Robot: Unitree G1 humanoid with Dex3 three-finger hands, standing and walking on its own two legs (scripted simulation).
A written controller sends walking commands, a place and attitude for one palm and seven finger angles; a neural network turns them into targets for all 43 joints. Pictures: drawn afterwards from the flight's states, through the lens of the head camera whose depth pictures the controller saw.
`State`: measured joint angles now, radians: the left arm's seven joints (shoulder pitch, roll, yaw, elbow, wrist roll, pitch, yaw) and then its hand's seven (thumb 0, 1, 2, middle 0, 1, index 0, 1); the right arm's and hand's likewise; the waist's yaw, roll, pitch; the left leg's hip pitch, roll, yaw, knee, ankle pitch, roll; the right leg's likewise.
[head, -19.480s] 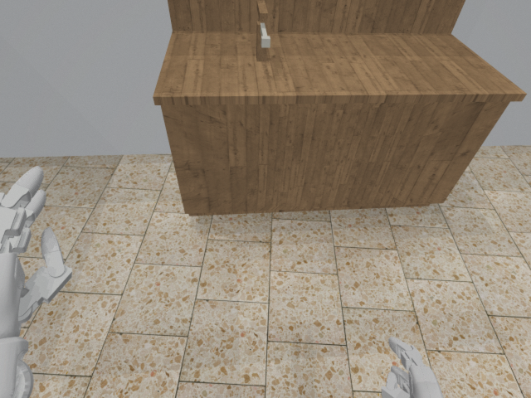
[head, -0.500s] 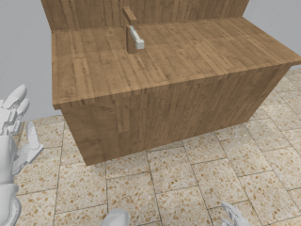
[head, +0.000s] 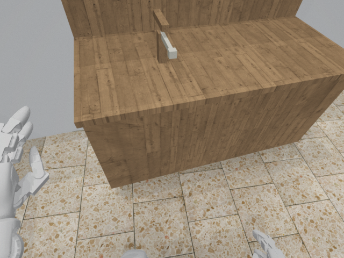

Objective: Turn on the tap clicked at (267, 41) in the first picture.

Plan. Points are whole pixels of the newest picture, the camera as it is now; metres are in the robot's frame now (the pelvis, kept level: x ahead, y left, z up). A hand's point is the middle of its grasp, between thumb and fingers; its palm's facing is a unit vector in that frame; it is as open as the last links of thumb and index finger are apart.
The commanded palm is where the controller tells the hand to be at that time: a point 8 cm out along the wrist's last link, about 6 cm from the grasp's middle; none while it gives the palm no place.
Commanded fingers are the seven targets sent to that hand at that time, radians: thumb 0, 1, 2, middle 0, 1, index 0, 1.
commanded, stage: come to a stop and stand still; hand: left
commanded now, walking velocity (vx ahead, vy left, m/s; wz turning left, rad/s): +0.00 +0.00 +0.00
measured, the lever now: (172, 53) +0.74 +0.08 +0.07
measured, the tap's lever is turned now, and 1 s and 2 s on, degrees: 0 0 0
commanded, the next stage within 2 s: look again from close up in 0.64 s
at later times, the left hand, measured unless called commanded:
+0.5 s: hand (39, 140) +0.26 +0.27 +0.17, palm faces +0.41 -0.84 -0.36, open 7.4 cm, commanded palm +0.20 +0.30 +0.19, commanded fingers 0.00 0.90 0.90 -0.20 -0.30 -0.20 -0.30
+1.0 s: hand (39, 137) +0.26 +0.26 +0.18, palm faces +0.40 -0.84 -0.36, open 7.4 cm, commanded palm +0.21 +0.30 +0.19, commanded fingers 0.00 0.90 0.90 -0.20 -0.30 -0.20 -0.30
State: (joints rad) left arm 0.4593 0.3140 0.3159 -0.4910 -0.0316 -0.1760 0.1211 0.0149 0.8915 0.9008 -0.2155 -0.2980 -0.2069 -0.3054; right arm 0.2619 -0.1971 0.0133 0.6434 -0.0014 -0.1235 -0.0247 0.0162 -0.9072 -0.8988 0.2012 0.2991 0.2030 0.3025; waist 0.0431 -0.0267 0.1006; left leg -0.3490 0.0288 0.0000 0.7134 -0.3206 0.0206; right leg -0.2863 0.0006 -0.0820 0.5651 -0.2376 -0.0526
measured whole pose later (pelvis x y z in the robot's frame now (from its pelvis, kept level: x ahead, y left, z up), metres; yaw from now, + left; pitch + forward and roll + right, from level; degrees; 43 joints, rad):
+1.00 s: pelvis +0.04 +0.02 +0.01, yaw -1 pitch -1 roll -1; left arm 0.44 0.35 0.33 -0.48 -0.05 -0.17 0.16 0.01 0.89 0.90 -0.21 -0.30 -0.21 -0.31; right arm 0.21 -0.20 0.01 0.59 0.01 -0.09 -0.05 0.01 -0.91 -0.90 0.20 0.30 0.20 0.30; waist 0.02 0.01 0.05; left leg -0.20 0.03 0.03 0.46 -0.24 0.00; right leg -0.18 0.02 -0.02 0.41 -0.21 -0.01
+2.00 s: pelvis +0.18 -0.10 -0.02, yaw -1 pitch -2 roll -1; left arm 0.47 0.46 0.44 -0.61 -0.04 -0.21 0.11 0.01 0.89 0.90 -0.21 -0.30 -0.21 -0.31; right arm 0.22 -0.17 0.02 0.56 0.02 -0.11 -0.01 0.01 -0.90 -0.90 0.20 0.30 0.21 0.30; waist 0.05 0.04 0.13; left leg -0.35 0.21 0.01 0.96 -0.51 -0.03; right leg -0.44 -0.04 -0.10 0.70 -0.21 -0.01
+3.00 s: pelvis +0.34 -0.35 -0.01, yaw +1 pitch -3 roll +0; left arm 0.42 0.38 0.36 -0.49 -0.03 -0.16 0.15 0.01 0.89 0.90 -0.21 -0.30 -0.20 -0.31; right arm 0.22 -0.19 0.02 0.61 0.01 -0.08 -0.03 0.01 -0.91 -0.90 0.20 0.30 0.20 0.30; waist 0.02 0.05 0.05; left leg -0.39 0.12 0.01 0.98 -0.47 -0.02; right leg -0.35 -0.01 -0.13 0.67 -0.26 -0.06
